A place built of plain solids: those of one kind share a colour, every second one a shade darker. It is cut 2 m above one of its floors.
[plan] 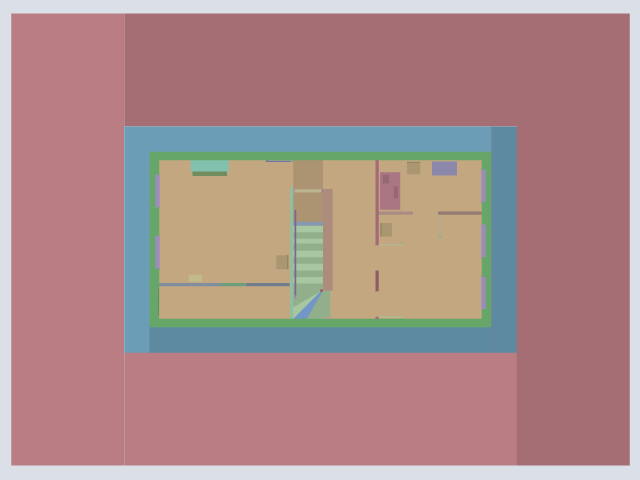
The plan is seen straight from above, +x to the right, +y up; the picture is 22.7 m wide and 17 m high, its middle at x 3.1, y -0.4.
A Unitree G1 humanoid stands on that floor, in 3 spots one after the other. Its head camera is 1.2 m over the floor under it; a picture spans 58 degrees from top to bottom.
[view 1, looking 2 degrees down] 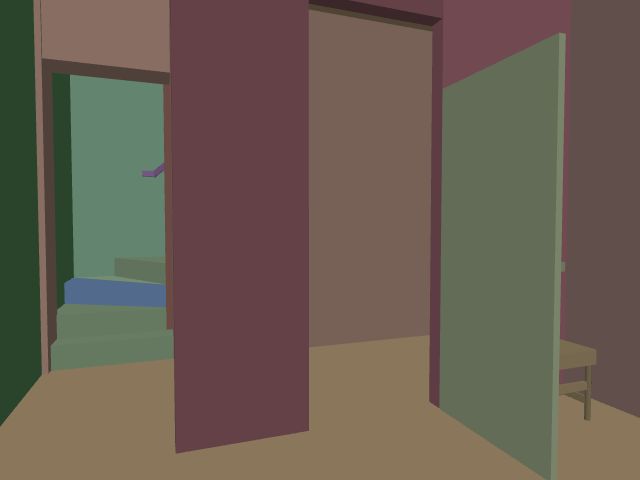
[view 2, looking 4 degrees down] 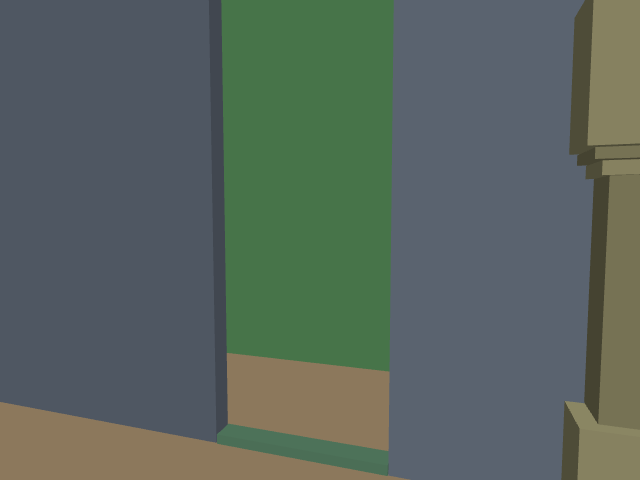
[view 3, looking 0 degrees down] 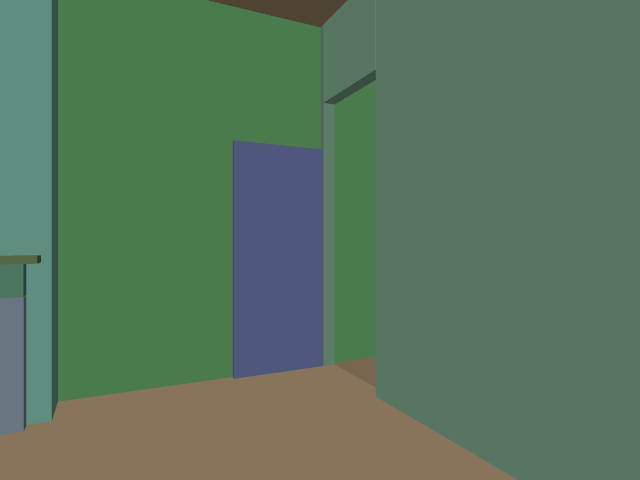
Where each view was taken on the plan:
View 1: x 7.53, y -2.27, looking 160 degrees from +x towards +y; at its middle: wall_spine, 4.23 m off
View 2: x -0.70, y -0.04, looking -72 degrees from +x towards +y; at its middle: wall_storey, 3.32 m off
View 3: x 0.20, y -1.32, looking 64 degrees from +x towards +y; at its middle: door_leaf_partS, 4.10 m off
